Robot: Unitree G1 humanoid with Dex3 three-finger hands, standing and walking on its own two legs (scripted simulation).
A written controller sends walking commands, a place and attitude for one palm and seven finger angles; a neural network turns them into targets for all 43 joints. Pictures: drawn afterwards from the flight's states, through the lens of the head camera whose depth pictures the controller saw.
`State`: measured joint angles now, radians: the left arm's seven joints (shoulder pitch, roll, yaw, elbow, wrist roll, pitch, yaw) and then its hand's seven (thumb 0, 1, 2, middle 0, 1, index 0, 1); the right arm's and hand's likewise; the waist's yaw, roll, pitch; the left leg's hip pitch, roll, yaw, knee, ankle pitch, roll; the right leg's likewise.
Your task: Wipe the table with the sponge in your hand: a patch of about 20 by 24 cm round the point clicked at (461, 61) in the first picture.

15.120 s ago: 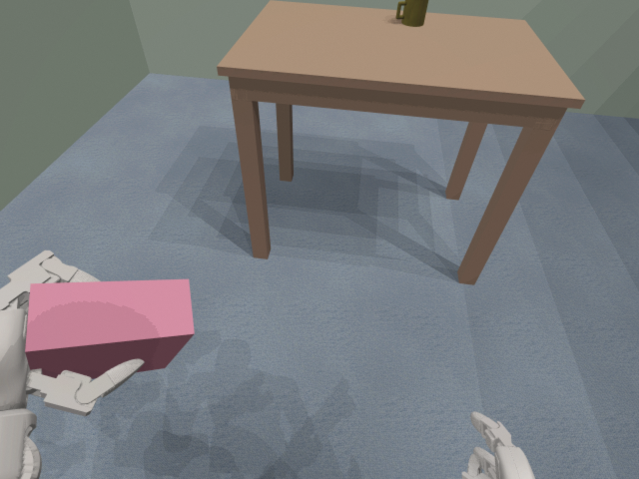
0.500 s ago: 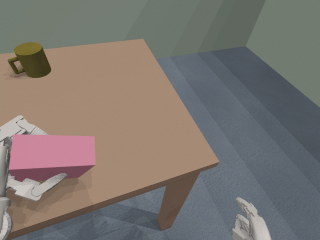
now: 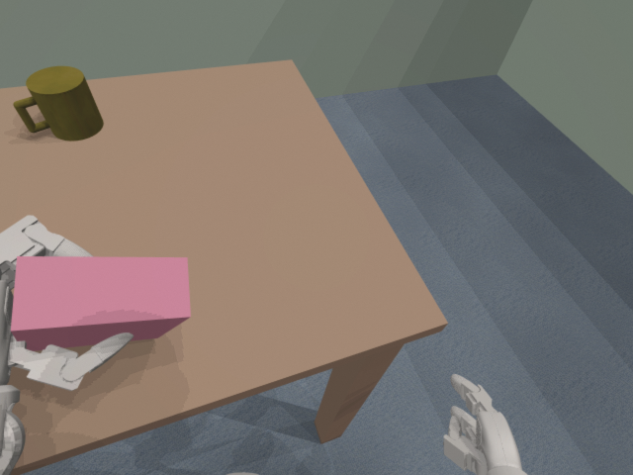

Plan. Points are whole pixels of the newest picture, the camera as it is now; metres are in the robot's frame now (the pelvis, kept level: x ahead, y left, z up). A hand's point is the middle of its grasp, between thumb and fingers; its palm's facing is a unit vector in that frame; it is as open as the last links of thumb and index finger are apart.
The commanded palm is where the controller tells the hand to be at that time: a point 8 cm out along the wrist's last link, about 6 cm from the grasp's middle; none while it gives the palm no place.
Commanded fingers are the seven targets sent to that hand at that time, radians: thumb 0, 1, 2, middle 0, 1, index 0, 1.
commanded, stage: look again from close up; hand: left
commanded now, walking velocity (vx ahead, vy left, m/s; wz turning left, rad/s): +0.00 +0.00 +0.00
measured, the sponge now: (126, 305) +0.23 +0.22 +0.13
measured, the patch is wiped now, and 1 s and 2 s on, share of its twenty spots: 0.00 0.00 0.00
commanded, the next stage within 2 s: shuffle to correct the standing spot in 0.38 s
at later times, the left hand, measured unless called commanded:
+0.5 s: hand (82, 300) +0.22 +0.24 +0.15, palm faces +0.38 -0.84 -0.40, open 9.7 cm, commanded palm +0.17 +0.28 +0.17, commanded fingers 0.00 0.10 1.30 -1.20 -1.60 -1.20 -1.60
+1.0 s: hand (130, 307) +0.22 +0.20 +0.16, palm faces +0.35 -0.84 -0.41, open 9.7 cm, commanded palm +0.16 +0.24 +0.17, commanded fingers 0.00 0.10 1.30 -1.20 -1.60 -1.20 -1.60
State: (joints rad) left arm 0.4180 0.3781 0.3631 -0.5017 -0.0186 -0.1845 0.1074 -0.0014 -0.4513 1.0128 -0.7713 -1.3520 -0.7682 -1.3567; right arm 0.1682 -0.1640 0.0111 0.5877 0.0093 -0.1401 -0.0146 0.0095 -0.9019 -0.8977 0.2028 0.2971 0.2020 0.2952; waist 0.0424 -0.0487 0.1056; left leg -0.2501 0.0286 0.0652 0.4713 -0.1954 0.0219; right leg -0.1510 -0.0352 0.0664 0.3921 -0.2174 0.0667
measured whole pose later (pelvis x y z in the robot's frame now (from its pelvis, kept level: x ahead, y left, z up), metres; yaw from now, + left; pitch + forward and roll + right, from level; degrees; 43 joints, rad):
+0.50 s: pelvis +0.01 -0.01 +0.00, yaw +0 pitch -1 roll -1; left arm 0.45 0.38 0.35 -0.52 -0.03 -0.16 0.12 0.00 -0.45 1.01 -0.77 -1.35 -0.77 -1.36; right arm 0.18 -0.18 0.00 0.58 0.02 -0.11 -0.03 0.01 -0.90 -0.90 0.20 0.30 0.20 0.30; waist 0.03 -0.04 0.09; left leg -0.24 0.03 0.06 0.47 -0.21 0.01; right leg -0.14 -0.03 0.06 0.39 -0.23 0.06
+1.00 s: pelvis +0.01 -0.05 +0.00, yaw +0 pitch +0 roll -2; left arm 0.48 0.40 0.37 -0.58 -0.07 -0.13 0.11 0.00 -0.45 1.02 -0.77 -1.35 -0.77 -1.36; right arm 0.17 -0.17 -0.02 0.55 0.02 -0.08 -0.02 0.01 -0.90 -0.90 0.20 0.30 0.20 0.30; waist 0.02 -0.02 0.10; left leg -0.29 0.10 0.02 0.52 -0.22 -0.05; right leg -0.20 0.04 0.03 0.46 -0.26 0.00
